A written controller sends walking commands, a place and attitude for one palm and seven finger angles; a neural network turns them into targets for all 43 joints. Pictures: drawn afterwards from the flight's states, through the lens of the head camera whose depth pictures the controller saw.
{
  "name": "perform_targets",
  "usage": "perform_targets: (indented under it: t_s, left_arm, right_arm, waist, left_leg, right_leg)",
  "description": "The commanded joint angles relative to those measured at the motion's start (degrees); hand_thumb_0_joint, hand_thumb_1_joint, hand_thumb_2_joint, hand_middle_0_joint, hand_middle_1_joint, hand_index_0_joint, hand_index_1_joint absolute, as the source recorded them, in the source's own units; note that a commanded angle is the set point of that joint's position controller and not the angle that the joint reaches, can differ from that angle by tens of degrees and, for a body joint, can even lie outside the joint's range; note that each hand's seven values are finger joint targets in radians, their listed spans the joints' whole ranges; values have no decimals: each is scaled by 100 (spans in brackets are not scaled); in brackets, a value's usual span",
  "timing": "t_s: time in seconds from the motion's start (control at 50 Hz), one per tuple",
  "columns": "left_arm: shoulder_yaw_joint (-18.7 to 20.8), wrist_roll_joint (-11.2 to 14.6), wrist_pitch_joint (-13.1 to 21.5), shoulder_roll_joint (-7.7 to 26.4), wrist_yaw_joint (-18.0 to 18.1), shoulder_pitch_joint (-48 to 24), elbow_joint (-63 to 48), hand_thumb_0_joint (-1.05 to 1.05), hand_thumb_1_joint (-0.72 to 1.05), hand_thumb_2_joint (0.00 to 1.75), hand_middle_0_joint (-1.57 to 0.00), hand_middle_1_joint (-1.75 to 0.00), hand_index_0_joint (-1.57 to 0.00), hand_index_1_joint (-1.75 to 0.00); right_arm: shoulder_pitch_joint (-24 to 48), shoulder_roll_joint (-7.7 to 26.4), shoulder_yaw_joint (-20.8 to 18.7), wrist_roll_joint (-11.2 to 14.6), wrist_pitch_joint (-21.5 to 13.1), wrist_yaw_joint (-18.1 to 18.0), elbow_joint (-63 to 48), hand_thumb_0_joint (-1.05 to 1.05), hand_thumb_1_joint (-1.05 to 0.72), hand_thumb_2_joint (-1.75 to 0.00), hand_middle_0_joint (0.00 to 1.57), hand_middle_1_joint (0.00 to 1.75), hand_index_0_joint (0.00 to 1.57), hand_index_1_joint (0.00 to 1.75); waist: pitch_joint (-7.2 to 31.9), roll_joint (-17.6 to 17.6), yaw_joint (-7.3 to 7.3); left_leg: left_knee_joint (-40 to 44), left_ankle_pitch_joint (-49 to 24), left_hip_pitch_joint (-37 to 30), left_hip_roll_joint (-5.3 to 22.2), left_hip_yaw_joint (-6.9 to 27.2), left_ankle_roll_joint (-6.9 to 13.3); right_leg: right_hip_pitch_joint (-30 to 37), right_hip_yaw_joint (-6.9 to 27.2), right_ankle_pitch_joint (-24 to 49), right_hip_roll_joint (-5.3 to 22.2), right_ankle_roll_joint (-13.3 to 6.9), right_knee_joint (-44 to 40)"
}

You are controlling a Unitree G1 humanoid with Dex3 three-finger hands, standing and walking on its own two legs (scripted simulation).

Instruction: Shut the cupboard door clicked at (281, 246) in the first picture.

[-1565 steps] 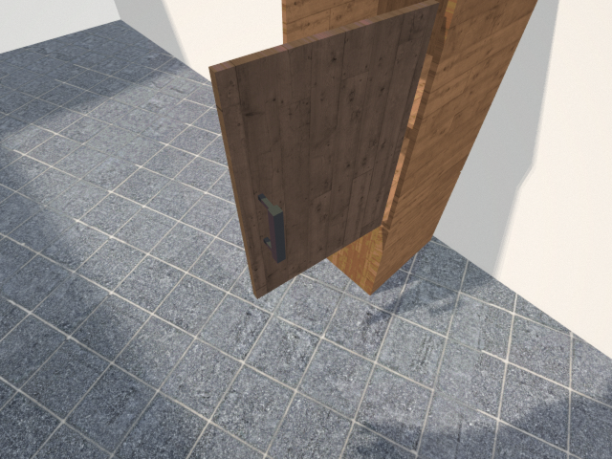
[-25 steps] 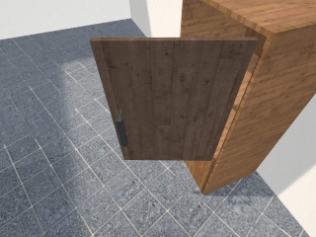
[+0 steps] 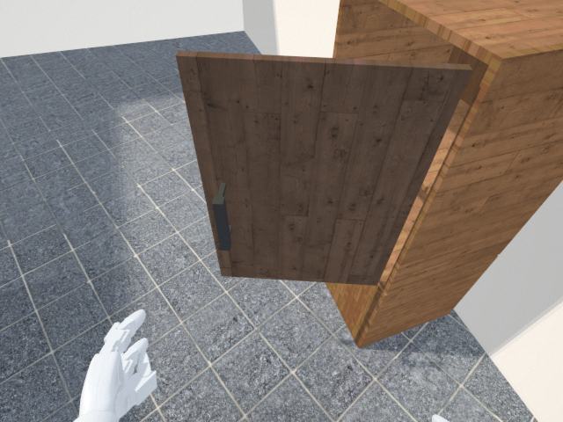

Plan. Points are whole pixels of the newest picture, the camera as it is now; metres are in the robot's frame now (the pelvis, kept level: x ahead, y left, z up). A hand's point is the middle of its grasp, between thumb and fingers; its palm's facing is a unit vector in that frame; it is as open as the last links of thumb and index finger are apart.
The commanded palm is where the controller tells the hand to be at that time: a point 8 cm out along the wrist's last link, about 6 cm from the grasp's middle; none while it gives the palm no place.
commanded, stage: raise the hand and make a fist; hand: left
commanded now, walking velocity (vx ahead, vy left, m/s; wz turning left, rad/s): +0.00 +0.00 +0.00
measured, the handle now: (224, 217) +0.51 +0.14 -0.05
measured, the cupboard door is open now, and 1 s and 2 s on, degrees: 67 67 67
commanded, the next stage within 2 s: bring the fist close to the handle in 1.76 s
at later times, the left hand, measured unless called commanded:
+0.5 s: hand (182, 375) +0.20 +0.15 -0.04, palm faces -0.07 -1.00 -0.05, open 5.0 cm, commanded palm +0.16 +0.22 -0.05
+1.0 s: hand (162, 364) +0.22 +0.19 -0.06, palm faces -0.05 -1.00 +0.00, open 3.2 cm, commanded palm +0.19 +0.24 -0.05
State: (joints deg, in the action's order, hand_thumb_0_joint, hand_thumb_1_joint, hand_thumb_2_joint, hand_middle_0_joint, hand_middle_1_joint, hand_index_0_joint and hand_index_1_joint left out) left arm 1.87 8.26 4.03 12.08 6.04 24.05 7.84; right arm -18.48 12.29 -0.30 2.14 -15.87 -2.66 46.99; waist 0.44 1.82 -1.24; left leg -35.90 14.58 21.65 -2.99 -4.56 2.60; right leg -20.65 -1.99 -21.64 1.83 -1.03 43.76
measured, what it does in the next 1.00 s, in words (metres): steps on the spot: right foot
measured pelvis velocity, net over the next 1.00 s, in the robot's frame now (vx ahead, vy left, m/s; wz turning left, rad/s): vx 0.00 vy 0.02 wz -0.04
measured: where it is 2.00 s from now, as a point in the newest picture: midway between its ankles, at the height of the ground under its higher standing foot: outside the picture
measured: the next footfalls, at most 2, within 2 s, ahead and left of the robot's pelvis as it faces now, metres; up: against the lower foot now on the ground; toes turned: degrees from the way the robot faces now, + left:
right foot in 0.02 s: +0.06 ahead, -0.10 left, +0.00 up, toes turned -2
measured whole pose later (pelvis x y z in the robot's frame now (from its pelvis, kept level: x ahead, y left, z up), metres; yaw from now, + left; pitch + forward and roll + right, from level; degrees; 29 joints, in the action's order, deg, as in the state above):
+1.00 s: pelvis +0.00 +0.02 -0.10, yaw -2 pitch +19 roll -4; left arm 6.0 16.1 24.0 13.6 -13.7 26.4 -6.4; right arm -10.9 13.2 -1.2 0.7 -10.3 -2.4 27.8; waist 9.6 -1.2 1.2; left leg -76.0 31.6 63.5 -1.4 0.1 3.9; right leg -59.1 -4.6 -33.0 -2.4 -1.5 72.9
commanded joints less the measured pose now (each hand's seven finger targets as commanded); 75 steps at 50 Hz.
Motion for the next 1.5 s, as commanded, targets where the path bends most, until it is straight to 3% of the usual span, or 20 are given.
perform_targets:
  t_s: [0.0,0.06,0.12,0.16,0.2,0.26,0.32,0.4,0.48,0.56,0.62,0.74,0.82,0.9,1.0,1.1,1.18,1.28,1.4,1.48]
  left_arm:
    - [422,277,1358,-129,-660,534,684,0,90,90,-35,-46,-35,-46]
    - [786,692,2736,119,-1878,839,785,0,90,90,-40,-52,-40,-52]
    - [1155,798,3146,670,-2653,627,847,0,90,90,-46,-58,-46,-58]
    - [1369,907,3058,987,-2686,157,-144,0,90,90,-49,-62,-49,-62]
    - [1423,1036,3085,1129,-2444,-448,-1255,0,90,90,-53,-66,-53,-66]
    - [1247,1064,3516,1094,-1967,-846,-2966,0,90,90,-58,-72,-58,-72]
    - [600,913,3724,734,-1915,-691,-3201,0,90,90,-64,-78,-64,-78]
    - [291,801,3106,555,-2328,-266,-1951,0,90,90,-71,-86,-71,-86]
    - [981,906,1791,805,-2603,579,-1236,0,90,90,-79,-94,-79,-94]
    - [1625,1107,1635,889,-2210,604,-2305,0,90,90,-86,-102,-86,-102]
    - [1426,1051,2223,646,-1881,692,-2603,0,90,90,-92,-108,-92,-108]
    - [454,795,2826,219,-2169,440,-2008,0,90,90,-102,-120,-102,-120]
    - [709,874,2562,587,-2348,378,-2149,0,90,90,-110,-128,-110,-128]
    - [1155,932,2518,910,-1990,322,-2989,0,90,90,-117,-136,-117,-136]
    - [799,850,2521,510,-1708,363,-2679,0,90,90,-126,-146,-126,-146]
    - [400,608,2166,484,-1952,-14,-1910,0,90,90,-130,-150,-130,-150]
    - [972,739,2244,1042,-1971,-476,-2267,0,90,90,-130,-150,-130,-150]
    - [1202,939,2638,1043,-1786,-411,-2592,0,90,90,-130,-150,-130,-150]
    - [604,809,2273,617,-2069,-134,-1751,0,90,90,-130,-150,-130,-150]
    - [999,892,2162,1005,-2099,-312,-1945,0,90,90,-130,-150,-130,-150]
  right_arm:
    - [821,840,-273,-39,-464,158,-1293,0,-90,-90,20,30,20,30]
    - [1113,921,-412,-173,-383,227,-1663,0,-90,-90,20,30,20,30]
    - [1259,942,-491,-29,-272,303,-2235,0,-90,-90,20,30,20,30]
    - [1413,939,-467,-5,-211,294,-2633,0,-90,-90,20,30,20,30]
    - [1415,925,-412,-41,-243,253,-2867,0,-90,-90,20,30,20,30]
    - [1236,789,-325,-83,-404,146,-2794,0,-90,-90,20,30,20,30]
    - [1018,838,-277,-123,-510,46,-2449,0,-90,-90,20,30,20,30]
    - [850,911,-268,-76,-434,-62,-2242,0,-90,-90,20,30,20,30]
    - [972,820,-348,83,-79,-116,-2494,0,-90,-90,20,30,20,30]
    - [969,605,-360,19,104,-75,-2658,0,-90,-90,20,30,20,30]
    - [877,493,-358,-84,60,-15,-2496,0,-90,-90,20,30,20,30]
    - [784,814,-369,-167,62,38,-2403,0,-90,-90,20,30,20,30]
    - [790,944,-385,-89,120,-14,-2645,0,-90,-90,20,30,20,30]
    - [808,870,-363,-112,234,-22,-2808,0,-90,-90,20,30,20,30]
    - [795,867,-310,-127,381,27,-2771,0,-90,-90,20,30,20,30]
    - [758,1011,-235,-80,437,10,-2842,0,-90,-90,20,30,20,30]
    - [757,1010,-201,-100,394,-49,-2882,0,-90,-90,20,30,20,30]
    - [776,914,-153,-162,321,-7,-2799,0,-90,-90,20,30,20,30]
    - [722,999,-177,-77,349,38,-2770,0,-90,-90,20,30,20,30]
    - [672,995,-212,-72,358,-15,-2793,0,-90,-90,20,30,20,30]
  waist:
    - [-487,1097,31]
    - [195,2142,312]
    - [630,1227,456]
    - [1039,-93,590]
    - [1518,-796,576]
    - [2061,-1214,305]
    - [1930,-952,-67]
    - [1534,-252,-295]
    - [2196,429,266]
    - [3056,79,575]
    - [2876,-236,549]
    - [2120,-277,0]
    - [2337,-356,176]
    - [2938,-836,457]
    - [2382,-746,225]
    - [1647,-423,-10]
    - [2030,-612,164]
    - [2416,-973,298]
    - [1992,-629,100]
    - [2231,-312,164]
  left_leg:
    - [-566,1121,1424,202,735,-357]
    - [-1841,1203,2885,126,522,-383]
    - [-2450,1566,3677,39,357,-335]
    - [-2632,1749,3740,-17,263,-253]
    - [-2612,1969,3530,32,457,-192]
    - [-2766,1848,3022,138,629,-82]
    - [-3029,1566,3091,223,780,-3]
    - [-3362,1256,3608,271,859,30]
    - [-3207,631,3765,230,767,3]
    - [-3000,-304,3167,236,782,-104]
    - [-2863,-793,2752,264,827,-160]
    - [-2979,-294,2803,321,984,-162]
    - [-2734,248,2821,311,1072,-189]
    - [-2493,-84,2216,341,1178,-327]
    - [-2365,332,2273,403,1329,-382]
    - [-2153,1590,2837,389,1452,-297]
    - [-2177,1655,2776,327,1377,-260]
    - [-2256,1094,2487,314,1326,-333]
    - [-2331,1218,2856,314,1199,-205]
    - [-2505,843,2967,282,1077,-140]
  right_leg:
    - [-2020,-105,-1326,-39,-81,-759]
    - [-2216,775,-1768,162,-33,-134]
    - [-2042,1440,-2238,265,-28,251]
    - [-2236,1527,-2990,178,-101,368]
    - [-2565,1418,-3175,26,-185,658]
    - [-2842,1254,-2547,-134,-188,859]
    - [-3235,980,-1901,-279,-180,1172]
    - [-3264,902,-1409,-249,16,1141]
    - [-2151,992,-339,-135,181,1146]
    - [-1439,729,1611,-116,220,1616]
    - [-1822,348,2123,-253,47,1932]
    - [-3288,-17,662,-393,-82,2102]
    - [-3213,-39,14,-410,-149,2000]
    - [-3094,-149,124,-439,-195,2125]
    - [-3444,-275,-168,-481,-167,2056]
    - [-3629,-248,-760,-458,-147,1819]
    - [-3375,-129,-826,-467,-192,1766]
    - [-3244,-136,-528,-484,-235,1867]
    - [-3226,-77,-604,-445,-178,1660]
    - [-2859,43,-424,-450,-169,1595]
